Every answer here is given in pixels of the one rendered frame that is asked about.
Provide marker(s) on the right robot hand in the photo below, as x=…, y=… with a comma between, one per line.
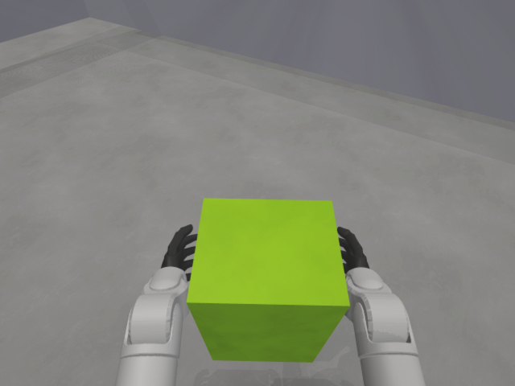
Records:
x=353, y=256

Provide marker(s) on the robot right forearm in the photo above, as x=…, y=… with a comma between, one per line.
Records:
x=384, y=337

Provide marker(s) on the left robot hand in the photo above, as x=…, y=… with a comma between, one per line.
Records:
x=177, y=252

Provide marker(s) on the robot left forearm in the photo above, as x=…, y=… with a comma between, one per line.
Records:
x=152, y=338

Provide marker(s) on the carton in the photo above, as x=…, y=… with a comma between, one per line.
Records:
x=267, y=280

